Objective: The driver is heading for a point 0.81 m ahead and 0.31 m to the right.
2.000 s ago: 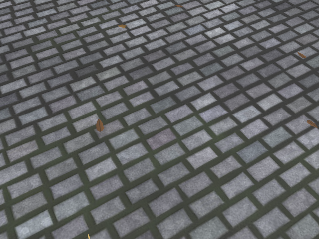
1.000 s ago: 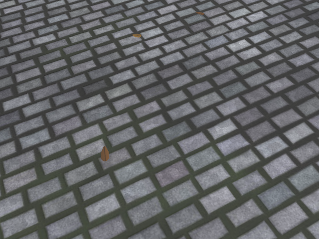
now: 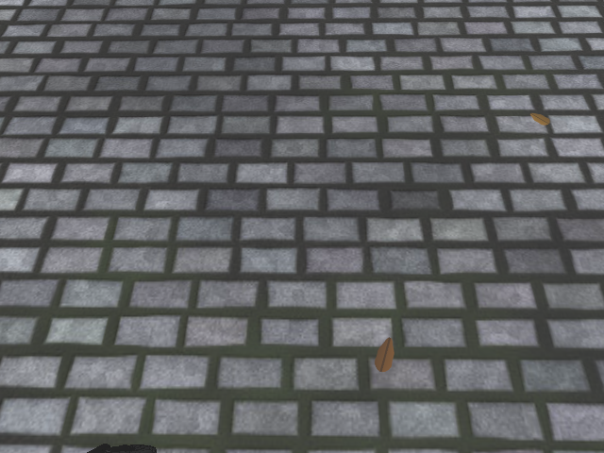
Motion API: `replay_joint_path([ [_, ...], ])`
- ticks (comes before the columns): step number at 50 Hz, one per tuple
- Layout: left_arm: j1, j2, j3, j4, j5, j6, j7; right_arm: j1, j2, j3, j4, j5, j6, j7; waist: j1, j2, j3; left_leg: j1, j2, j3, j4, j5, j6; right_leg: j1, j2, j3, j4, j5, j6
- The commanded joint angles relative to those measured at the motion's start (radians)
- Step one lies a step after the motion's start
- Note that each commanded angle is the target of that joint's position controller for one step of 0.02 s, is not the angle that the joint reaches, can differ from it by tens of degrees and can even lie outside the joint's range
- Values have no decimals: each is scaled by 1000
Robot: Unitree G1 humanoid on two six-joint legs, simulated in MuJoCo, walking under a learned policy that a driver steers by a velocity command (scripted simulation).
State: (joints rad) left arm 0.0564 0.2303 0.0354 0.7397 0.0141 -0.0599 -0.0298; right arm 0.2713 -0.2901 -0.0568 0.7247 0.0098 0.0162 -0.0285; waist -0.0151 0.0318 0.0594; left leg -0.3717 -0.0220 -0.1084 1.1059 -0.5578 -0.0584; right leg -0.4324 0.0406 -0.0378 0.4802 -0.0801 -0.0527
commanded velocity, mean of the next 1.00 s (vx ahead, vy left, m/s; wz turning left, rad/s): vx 0.10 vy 0.00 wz -0.13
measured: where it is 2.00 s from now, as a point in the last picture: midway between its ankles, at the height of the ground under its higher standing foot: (433, 379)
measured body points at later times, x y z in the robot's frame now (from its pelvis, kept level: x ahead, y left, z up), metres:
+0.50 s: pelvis +0.08 +0.03 +0.00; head +0.09 +0.03 +0.45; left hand +0.19 +0.28 -0.12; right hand +0.18 -0.22 -0.12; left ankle +0.05 +0.15 -0.73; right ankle +0.11 -0.10 -0.73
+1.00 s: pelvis +0.15 -0.04 +0.00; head +0.16 -0.06 +0.45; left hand +0.29 +0.22 -0.11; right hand +0.20 -0.34 -0.12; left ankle +0.09 +0.13 -0.64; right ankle +0.12 -0.11 -0.73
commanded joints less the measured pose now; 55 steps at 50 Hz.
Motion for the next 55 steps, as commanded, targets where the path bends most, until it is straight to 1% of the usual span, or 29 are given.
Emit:
replay_joint_path([
  [1, -53, 112, 24, -42, 12, 15, 11, 106, -44, -14, -38, -11, 21, -16, -33, -173, -129, 41, 58, 49, -196, 20, -19, 79, -213, 222, -213, 74, -165],
  [4, -33, 130, 29, -21, 4, 21, 21, 114, -34, -5, -17, -17, 9, -14, -29, -157, -194, 165, 61, 70, -405, 218, 1, 94, -222, 196, -188, 54, -174],
  [6, -39, 117, 21, -13, -9, 33, 25, 115, -33, -6, -3, -27, 10, -6, -44, -138, -188, 276, 43, 95, -540, 372, 29, 36, -201, 179, -181, -207, -126],
  [7, -22, 87, 9, -1, -7, 35, 24, 84, -42, -7, -19, -42, 12, -5, -39, -119, -158, 296, 60, 69, -580, 377, 51, -9, -174, 174, -179, -369, -70],
  [8, -4, 76, 2, 9, 1, 36, 21, 39, -80, -10, -51, -52, 13, -9, -17, -63, -100, 250, 131, -21, -659, 327, 85, -36, -135, 150, -137, -466, -12],
  [9, 32, 88, 9, 9, -1, 40, 22, -9, -136, -23, -51, -42, 13, -13, 43, 68, -51, 66, 142, -48, -697, 71, 123, 52, -69, 75, -102, -404, 28],
  [11, 21, 92, 10, 23, 2, 40, 31, -51, -56, -3, -50, -47, -9, -8, 41, 104, -10, -65, 110, -33, -758, -44, 100, 184, -57, 53, -22, -258, 47],
  [13, 54, 90, 10, 49, 2, 42, 37, -56, -40, 2, -46, -40, -30, -4, 44, 98, -15, -35, 96, -14, -728, 86, 73, 194, -66, 58, -8, -188, 31],
  [16, 54, 83, 8, 73, -3, 35, 34, -3, -48, -1, -32, -27, -43, -4, 24, 17, -55, 62, 85, 6, -659, 281, 71, 177, -73, 65, -2, -99, 18],
  [20, 53, 88, 9, 107, -11, 35, 33, 11, -42, -1, -26, -23, -42, -5, 16, -17, -97, 112, 74, 22, -622, 433, 78, 211, -80, 67, 25, 32, 21],
  [27, 48, 103, 11, 169, -16, 54, 45, 8, -32, -3, -2, -20, -36, -2, 22, -33, -103, 134, 62, 38, -617, 534, 81, 250, -88, 74, 44, 104, 21],
  [31, -15, 150, 26, 152, -31, 65, 48, 16, -84, -29, 1, -17, -24, -25, 5, -22, -89, 187, 68, 65, -587, 565, 93, 147, -70, 91, 92, 140, 2],
  [33, -29, 144, 31, 137, -34, 72, 49, 38, -97, -40, 3, -17, -15, -41, -4, 12, -89, 203, 115, 38, -595, 613, 126, 85, -50, 89, 145, 107, 5],
  [34, -21, 128, 30, 134, -33, 76, 46, 67, -102, -46, 5, -18, -12, -46, -14, 50, -108, 229, 163, -5, -636, 508, 157, 45, -29, 67, 189, -19, 15],
  [36, -42, 109, 29, 107, -33, 77, 31, 54, -124, -55, -11, -10, -19, -49, -28, 177, -70, 246, 346, -204, -768, 200, 270, -101, -21, 4, 372, -415, 21],
  [37, -94, 122, 33, 78, -38, 73, 20, 64, -125, -55, -16, -14, -34, -47, -55, 159, -13, 240, 417, -294, -835, 97, 313, -196, -71, 46, 482, -509, 10],
  [38, -121, 119, 34, 57, -50, 68, 12, 53, -131, -57, -16, -14, -50, -44, -49, 120, 40, 245, 441, -313, -864, 30, 315, -264, -109, 79, 496, -534, -4],
  [39, -122, 114, 32, 52, -56, 62, 5, 24, -139, -61, -17, -4, -61, -41, -36, 95, 64, 254, 427, -269, -872, 17, 287, -271, -134, 87, 448, -513, -13],
  [41, -82, 110, 29, 69, -52, 51, -8, -21, -162, -68, -19, 5, -66, -31, -18, 86, 34, 222, 354, -115, -860, 122, 230, -130, -119, 21, 339, -413, -12],
  [43, 63, 107, 36, 125, -49, 47, -18, -80, -169, -71, -23, 12, -62, -15, 54, 80, -18, 88, 263, 61, -771, 173, 180, 164, -35, -96, 183, -247, -1],
  [44, 165, 129, 54, 166, -46, 49, -17, -78, -153, -65, -24, 7, -64, -10, 94, 60, -61, 22, 224, 126, -659, 262, 156, 328, 30, -141, 143, -209, -2],
  [45, 280, 182, 83, 193, -51, 48, -12, -70, -112, -51, -26, -3, -70, -6, 146, -37, -114, -63, 173, 217, -406, 361, 106, 498, 18, -60, 83, -217, -35],
  [46, 360, 331, 112, 180, -45, 36, 4, -114, -20, -24, -94, -23, -83, -6, 144, -370, -131, -365, 42, 254, 31, 56, 5, 625, -279, 549, -136, -320, -205],
  [47, 368, 313, 91, 150, -31, 8, -5, -149, -37, -22, -124, 12, -116, -6, 155, -292, -190, -514, -15, 46, 184, -38, 15, 654, -407, 903, -312, -484, -348],
  [48, 311, 255, 74, 137, -27, -11, -3, -170, -81, -30, -125, 45, -138, 5, 128, -186, -88, -608, 45, 11, 226, 31, 46, 623, -420, 850, -320, -521, -342],
  [49, 259, 206, 60, 119, -33, -22, 0, -164, -106, -34, -113, 35, -152, 10, 98, -114, -39, -593, 85, 12, 181, 130, 71, 564, -377, 730, -293, -455, -293],
  [50, 204, 189, 53, 99, -34, -22, 4, -147, -109, -38, -91, 5, -157, 8, 64, -55, -15, -535, 116, 12, 107, 215, 76, 487, -332, 616, -279, -350, -248],
  [51, 176, 179, 47, 85, -30, -21, 9, -134, -121, -47, -84, -14, -156, 8, 41, -64, -11, -459, 132, 15, 28, 276, 72, 425, -287, 522, -286, -252, -219],
  [55, 251, 187, 48, 85, -33, -16, 37, -191, -72, -38, -103, -21, -135, 20, 39, -77, -19, -383, 88, 66, -193, 447, 23, 375, -205, 346, -304, 58, -188],
])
